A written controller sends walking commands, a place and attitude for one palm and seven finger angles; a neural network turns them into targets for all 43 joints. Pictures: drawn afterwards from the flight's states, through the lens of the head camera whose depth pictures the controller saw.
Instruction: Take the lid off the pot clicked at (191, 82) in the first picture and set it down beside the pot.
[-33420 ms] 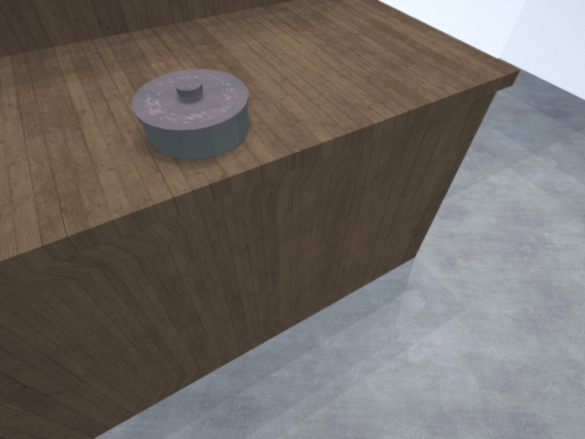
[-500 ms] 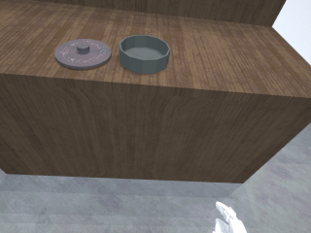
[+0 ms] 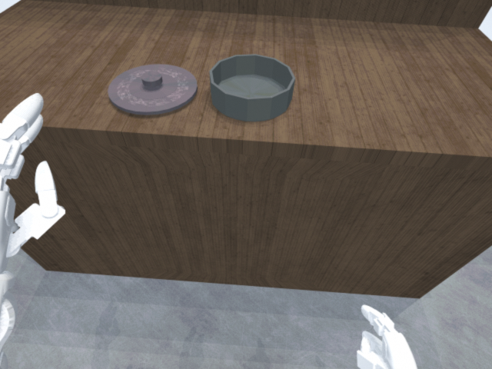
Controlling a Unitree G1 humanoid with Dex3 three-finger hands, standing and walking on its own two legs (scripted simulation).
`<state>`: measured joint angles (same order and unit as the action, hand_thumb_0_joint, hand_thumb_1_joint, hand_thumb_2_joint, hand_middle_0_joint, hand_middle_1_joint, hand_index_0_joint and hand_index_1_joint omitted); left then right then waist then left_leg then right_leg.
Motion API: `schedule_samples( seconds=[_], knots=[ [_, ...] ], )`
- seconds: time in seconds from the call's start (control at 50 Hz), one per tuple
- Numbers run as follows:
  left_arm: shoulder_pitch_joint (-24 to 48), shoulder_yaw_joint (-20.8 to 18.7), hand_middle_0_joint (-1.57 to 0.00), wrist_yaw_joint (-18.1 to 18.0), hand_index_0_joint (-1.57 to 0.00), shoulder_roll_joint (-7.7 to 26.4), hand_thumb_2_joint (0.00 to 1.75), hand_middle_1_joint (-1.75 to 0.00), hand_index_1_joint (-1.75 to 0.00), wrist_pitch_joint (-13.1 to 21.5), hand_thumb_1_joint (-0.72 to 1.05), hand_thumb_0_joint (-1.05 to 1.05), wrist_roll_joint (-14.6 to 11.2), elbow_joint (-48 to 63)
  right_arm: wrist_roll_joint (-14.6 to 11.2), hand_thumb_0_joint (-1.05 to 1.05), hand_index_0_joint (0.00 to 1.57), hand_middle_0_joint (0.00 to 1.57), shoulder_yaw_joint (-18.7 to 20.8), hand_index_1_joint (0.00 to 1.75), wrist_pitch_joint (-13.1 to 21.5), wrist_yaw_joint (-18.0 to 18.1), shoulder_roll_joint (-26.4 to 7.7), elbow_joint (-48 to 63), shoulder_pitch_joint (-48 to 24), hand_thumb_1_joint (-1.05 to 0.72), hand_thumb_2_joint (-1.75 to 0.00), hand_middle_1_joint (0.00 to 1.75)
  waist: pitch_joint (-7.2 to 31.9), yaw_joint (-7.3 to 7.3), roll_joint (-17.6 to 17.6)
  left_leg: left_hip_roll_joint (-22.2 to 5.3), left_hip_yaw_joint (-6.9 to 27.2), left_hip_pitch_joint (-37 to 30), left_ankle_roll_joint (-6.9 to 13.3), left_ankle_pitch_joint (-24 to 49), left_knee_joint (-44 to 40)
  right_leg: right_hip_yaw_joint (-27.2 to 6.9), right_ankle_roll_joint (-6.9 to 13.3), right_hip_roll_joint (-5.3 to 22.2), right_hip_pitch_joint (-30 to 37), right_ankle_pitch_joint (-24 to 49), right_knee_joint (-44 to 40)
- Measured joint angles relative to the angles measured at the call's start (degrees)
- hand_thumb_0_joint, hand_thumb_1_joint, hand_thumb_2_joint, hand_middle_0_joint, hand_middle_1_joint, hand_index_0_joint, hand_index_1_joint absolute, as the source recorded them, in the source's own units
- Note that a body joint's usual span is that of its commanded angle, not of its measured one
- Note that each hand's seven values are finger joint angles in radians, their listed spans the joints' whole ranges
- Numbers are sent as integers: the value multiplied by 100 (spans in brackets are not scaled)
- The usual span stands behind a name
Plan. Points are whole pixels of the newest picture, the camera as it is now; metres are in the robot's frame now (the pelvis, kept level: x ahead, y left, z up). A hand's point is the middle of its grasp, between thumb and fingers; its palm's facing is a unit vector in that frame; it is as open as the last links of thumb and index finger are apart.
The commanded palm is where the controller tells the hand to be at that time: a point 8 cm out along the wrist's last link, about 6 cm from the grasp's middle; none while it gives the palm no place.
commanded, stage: stop stepping back and stand still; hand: left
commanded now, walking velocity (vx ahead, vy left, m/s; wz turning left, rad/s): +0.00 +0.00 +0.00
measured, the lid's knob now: (152, 79) +0.68 +0.26 +0.10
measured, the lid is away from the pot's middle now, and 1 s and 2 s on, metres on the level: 0.23 0.23 0.23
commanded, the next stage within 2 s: let the arm hang, fingers relaxed in 0.52 s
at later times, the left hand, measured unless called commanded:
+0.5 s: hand out of the picture -0.05 +0.18 -0.17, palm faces +0.03 -0.97 -0.22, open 7.3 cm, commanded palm none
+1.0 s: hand out of the picture +0.04 +0.17 -0.17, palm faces +0.07 -0.97 -0.22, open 7.3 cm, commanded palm none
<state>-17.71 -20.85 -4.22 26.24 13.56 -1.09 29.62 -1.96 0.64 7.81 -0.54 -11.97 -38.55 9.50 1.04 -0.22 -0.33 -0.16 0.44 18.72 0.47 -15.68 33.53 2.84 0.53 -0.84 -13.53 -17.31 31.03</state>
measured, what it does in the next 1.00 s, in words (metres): stands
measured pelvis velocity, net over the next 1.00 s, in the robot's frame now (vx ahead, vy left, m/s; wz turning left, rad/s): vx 0.02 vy -0.01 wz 0.03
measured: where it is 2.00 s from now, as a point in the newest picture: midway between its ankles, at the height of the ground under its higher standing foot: outside the picture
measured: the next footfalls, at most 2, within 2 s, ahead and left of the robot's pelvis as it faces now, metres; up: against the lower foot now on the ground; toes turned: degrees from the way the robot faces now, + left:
none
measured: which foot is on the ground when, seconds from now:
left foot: down 0.00-1.00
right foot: down 0.00-1.00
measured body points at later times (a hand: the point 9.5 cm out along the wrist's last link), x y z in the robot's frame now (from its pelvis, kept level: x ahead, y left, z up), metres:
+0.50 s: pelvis +0.03 +0.00 +0.00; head +0.08 +0.01 +0.44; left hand -0.05 +0.24 -0.16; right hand -0.01 -0.23 -0.15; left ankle +0.00 +0.10 -0.74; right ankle -0.05 -0.12 -0.74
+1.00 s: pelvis +0.02 -0.01 +0.00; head +0.03 -0.02 +0.45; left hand +0.04 +0.22 -0.15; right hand +0.01 -0.23 -0.16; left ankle +0.00 +0.10 -0.74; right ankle -0.05 -0.12 -0.74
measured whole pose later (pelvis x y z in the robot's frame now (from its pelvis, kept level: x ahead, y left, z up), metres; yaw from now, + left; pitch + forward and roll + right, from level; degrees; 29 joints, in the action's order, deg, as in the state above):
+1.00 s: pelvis +0.02 -0.01 +0.00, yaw +2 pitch -1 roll +0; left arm -13.7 -1.6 -3.2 8.5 0.0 0.4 -63.0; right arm 0.4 2.5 -0.2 2.5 -7.0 -63.1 18.1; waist -1.5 -1.6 -0.6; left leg -0.1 -1.8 11.1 0.7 -16.0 27.6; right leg 2.0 1.1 -0.6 -3.6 -19.7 23.8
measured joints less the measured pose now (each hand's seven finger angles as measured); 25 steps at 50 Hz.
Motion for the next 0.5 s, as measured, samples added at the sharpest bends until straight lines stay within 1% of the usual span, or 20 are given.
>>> schedule_samples(
  seconds=[0.02,0.04,0.06,0.1,0.14,0.16,0.2,0.22,0.24,0.26,0.3,0.36,0.4,0.44,0.5],
  knots=[
    [185,406,-20,108,-20,-174,90,-30,-30,-275,89,-1,112,-849,43,1,20,20,34,30,-48,-34,-139,-189,-61,-91,-90,30,130,16,-148,19,24,19,38,-87,-16,51,-8,27,-129,-42,208],
    [352,729,-20,186,-20,-336,90,-30,-30,-563,89,-1,189,-1768,83,1,20,20,59,30,-146,-46,-247,-351,-119,-91,-90,30,248,-2,-255,55,47,42,81,-227,-16,50,-6,55,-224,-144,379],
    [509,980,-19,245,-20,-479,90,-30,-30,-839,90,-1,241,-2717,126,1,20,20,79,30,-266,-42,-301,-492,-171,-91,-90,30,318,-34,-272,125,46,92,106,-305,72,-6,4,105,-250,-307,472],
    [714,1329,-19,309,-19,-749,90,-30,-30,-1291,90,-1,304,-4490,192,1,20,20,97,30,-459,-32,-329,-682,-208,-91,-90,30,357,-75,-195,219,-5,160,95,-392,281,-104,-22,183,-163,-711,427],
    [751,1603,-19,324,-19,-1060,90,-30,-30,-1605,91,0,315,-5930,232,1,20,20,138,30,-610,-1,-317,-784,-164,-91,-90,30,188,-169,-168,169,-14,178,57,-384,569,-71,2,143,-82,-715,525],
    [693,1732,-19,323,-19,-1207,90,-30,-30,-1696,91,0,309,-6476,245,1,20,20,158,30,-681,26,-294,-818,-92,-91,-90,30,70,-218,-120,133,-30,191,41,-493,791,-30,28,120,21,-710,515],
    [478,1945,-19,314,-19,-1491,90,-30,-30,-1773,91,1,299,-7317,262,1,20,20,182,30,-806,76,-245,-925,102,-91,-90,30,-152,-257,12,50,-61,216,26,-765,1191,50,64,62,244,-726,409],
    [342,2026,-19,312,-19,-1619,90,-30,-30,-1780,91,1,289,-7650,267,1,20,20,187,30,-852,93,-222,-995,213,-91,-90,30,-245,-253,79,-4,-94,188,20,-781,1188,77,74,30,330,-728,349],
    [215,1960,-20,221,-20,-1695,90,-30,-30,-1751,94,0,245,-7908,271,1,20,20,190,30,-879,104,-193,-1065,341,-91,-90,30,-320,-236,130,-69,-107,118,21,-526,969,111,76,-14,383,-733,310],
    [108,1904,-20,173,-20,-1674,90,-30,-30,-1719,97,0,217,-8121,278,1,20,20,187,30,-886,116,-163,-1148,477,-91,-90,30,-382,-199,169,-120,-94,15,41,-317,721,140,67,-57,399,-752,311],
    [-34,1891,-20,212,-20,-1550,90,-30,-30,-1706,99,-1,177,-8499,303,1,20,20,156,30,-912,166,-41,-1387,686,-91,-90,30,-499,-102,333,-84,-110,-60,81,-560,591,132,26,-21,409,-770,286],
    [-171,1944,-20,261,-20,-1432,90,-30,-30,-1670,99,0,121,-8945,273,1,20,19,85,30,-918,257,123,-1686,928,-91,-90,30,-624,29,408,-21,-176,-151,127,-512,306,44,-9,41,370,-542,215],
    [-237,1985,-20,273,-20,-1411,90,-30,-30,-1642,97,0,107,-9162,243,1,20,19,55,30,-915,305,216,-1849,1048,-91,-90,30,-645,47,349,15,-199,-228,144,-387,80,-35,-12,63,385,-492,108],
    [-286,2020,-20,257,-20,-1408,90,-30,-30,-1595,96,0,116,-9314,209,1,20,20,34,30,-922,320,312,-2000,1128,-91,-90,30,-617,40,284,55,-213,-281,136,-305,-87,-73,-28,90,534,-481,-231],
    [-260,2056,-20,202,-20,-1497,90,-30,-30,-1515,94,0,130,-9460,177,1,20,20,40,30,-918,296,429,-2191,1108,-91,-90,30,-602,-16,91,35,-210,-358,107,-224,-254,-74,-36,64,671,-366,-545]
  ],
)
